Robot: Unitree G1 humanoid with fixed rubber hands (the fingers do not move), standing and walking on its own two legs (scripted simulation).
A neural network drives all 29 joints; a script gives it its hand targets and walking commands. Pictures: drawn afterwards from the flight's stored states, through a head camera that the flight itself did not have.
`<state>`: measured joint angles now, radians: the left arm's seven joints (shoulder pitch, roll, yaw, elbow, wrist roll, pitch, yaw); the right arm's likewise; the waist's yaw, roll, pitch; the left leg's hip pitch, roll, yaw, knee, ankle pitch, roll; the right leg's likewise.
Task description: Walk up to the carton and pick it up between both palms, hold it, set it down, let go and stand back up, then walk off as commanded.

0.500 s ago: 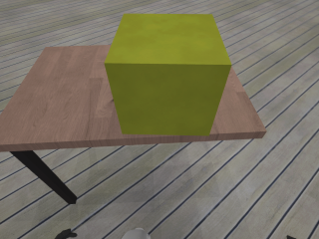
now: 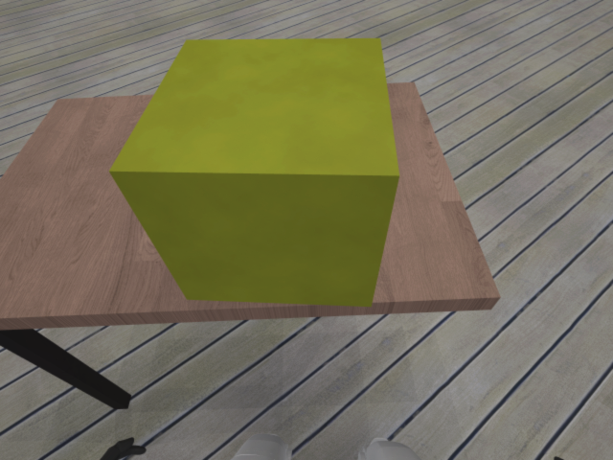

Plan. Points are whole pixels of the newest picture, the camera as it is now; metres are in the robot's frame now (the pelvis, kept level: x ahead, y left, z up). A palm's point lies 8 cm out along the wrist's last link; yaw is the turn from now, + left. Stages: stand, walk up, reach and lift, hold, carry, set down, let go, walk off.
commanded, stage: walk up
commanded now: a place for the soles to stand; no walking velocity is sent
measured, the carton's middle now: (279, 174) +0.49 +0.08 +0.09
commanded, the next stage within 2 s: none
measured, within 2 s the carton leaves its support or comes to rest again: neither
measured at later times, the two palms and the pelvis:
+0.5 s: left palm (80, 453) +0.14 +0.34 -0.08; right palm out of the picture +0.11 -0.29 -0.08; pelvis +0.03 +0.03 -0.01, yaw +1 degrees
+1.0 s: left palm (98, 453) +0.14 +0.31 -0.08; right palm out of the picture +0.11 -0.30 -0.10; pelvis +0.03 +0.00 -0.01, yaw +2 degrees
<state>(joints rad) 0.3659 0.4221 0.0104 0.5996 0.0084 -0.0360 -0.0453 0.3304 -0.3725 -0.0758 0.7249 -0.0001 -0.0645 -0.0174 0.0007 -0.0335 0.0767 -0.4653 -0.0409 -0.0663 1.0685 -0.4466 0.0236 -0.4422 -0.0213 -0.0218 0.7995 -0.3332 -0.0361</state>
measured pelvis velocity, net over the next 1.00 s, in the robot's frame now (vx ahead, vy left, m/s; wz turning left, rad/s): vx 0.03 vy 0.00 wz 0.04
